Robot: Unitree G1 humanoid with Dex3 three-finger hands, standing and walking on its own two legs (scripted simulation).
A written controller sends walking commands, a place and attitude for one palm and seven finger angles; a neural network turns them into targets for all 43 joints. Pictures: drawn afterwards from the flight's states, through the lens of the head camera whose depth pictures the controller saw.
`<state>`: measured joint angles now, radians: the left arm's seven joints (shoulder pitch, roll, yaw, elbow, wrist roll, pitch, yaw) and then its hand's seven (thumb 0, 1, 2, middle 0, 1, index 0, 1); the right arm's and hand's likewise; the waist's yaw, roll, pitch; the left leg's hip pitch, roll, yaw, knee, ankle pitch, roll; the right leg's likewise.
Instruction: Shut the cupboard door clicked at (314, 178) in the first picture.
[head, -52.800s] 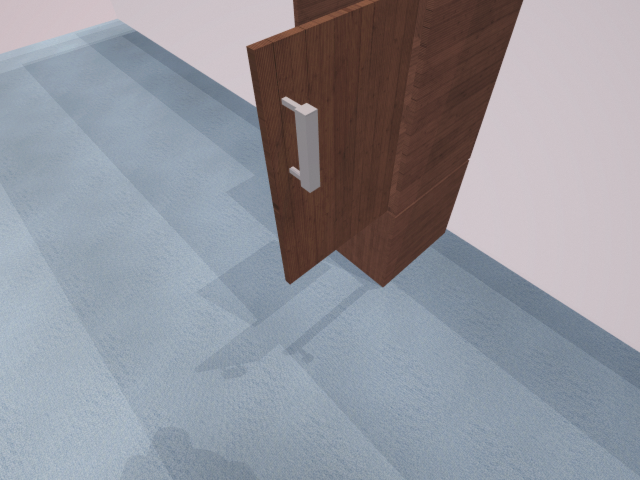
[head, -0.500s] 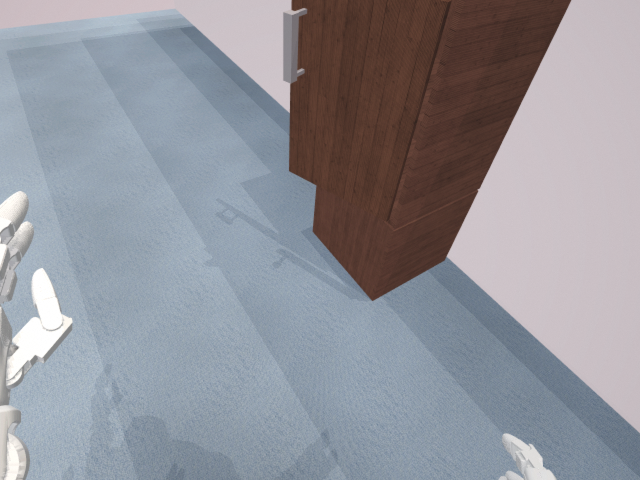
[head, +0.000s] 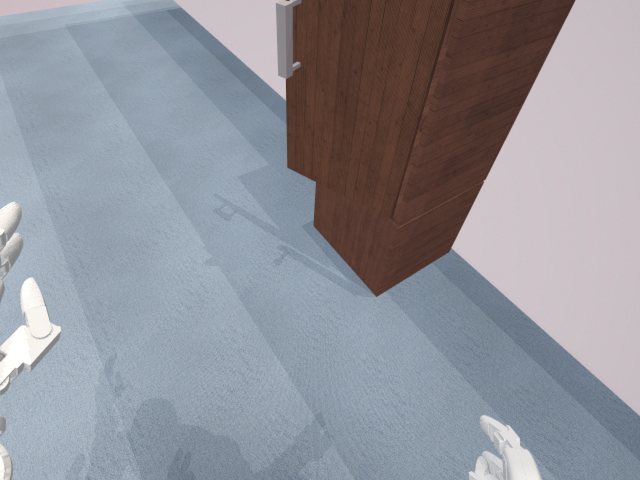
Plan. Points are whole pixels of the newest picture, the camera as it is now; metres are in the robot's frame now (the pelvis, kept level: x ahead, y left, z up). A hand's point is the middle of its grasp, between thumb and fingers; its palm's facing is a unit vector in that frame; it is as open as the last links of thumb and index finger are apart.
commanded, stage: stop stepping back and stand still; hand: left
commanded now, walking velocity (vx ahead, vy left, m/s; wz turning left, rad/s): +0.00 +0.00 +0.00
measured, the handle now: (290, 38) +1.00 +0.13 +0.08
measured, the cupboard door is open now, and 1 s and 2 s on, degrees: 21 21 21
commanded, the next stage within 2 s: let the arm hang, fingers relaxed in 0.70 s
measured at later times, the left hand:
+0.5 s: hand out of the picture +0.15 +0.28 +0.16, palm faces +0.47 -0.79 -0.40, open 7.5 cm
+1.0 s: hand out of the picture +0.09 +0.23 -0.10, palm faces -0.02 -0.94 -0.35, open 7.4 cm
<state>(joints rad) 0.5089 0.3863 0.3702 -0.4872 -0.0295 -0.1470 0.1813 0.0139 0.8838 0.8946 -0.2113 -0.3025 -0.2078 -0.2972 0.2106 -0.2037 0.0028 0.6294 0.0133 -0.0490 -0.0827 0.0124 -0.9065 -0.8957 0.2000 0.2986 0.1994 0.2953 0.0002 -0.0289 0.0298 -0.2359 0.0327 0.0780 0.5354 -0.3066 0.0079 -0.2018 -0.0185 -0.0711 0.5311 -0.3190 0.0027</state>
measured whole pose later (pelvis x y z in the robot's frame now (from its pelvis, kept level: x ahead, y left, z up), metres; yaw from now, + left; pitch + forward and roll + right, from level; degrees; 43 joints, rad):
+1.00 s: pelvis -0.07 +0.02 -0.01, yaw +0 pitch +0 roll +0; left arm 0.27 0.26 0.02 0.51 0.03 0.05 0.01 0.00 0.90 0.90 -0.20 -0.30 -0.19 -0.29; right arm 0.14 -0.31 0.00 0.80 -0.02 -0.02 0.01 0.01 -0.91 -0.90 0.20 0.30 0.20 0.30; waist -0.02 0.07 0.02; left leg -0.35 0.00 0.09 0.57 -0.22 0.05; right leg -0.32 -0.05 -0.05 0.57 -0.26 0.02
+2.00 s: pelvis -0.05 +0.01 +0.01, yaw +0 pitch -1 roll +0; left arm 0.28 0.16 0.01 1.13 0.02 0.00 0.02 0.00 0.91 0.89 -0.20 -0.30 -0.20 -0.29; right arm 0.29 -0.16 -0.01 1.12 -0.02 0.01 -0.03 0.00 -0.91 -0.90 0.20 0.30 0.20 0.29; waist -0.01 0.00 0.03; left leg -0.20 0.01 0.09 0.40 -0.17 0.03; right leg -0.17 -0.03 -0.06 0.40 -0.20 0.01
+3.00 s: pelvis -0.04 +0.02 -0.01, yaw +11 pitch -1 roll -2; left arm 0.19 0.21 0.06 1.01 0.04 0.03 0.03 0.00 0.90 0.89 -0.20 -0.30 -0.20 -0.29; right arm 0.24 -0.19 -0.05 1.03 -0.02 0.06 0.00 0.00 -0.91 -0.90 0.20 0.30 0.20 0.29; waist -0.03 -0.01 0.10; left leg -0.36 0.03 0.07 0.77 -0.42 -0.02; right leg -0.20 -0.10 -0.23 0.59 -0.35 0.02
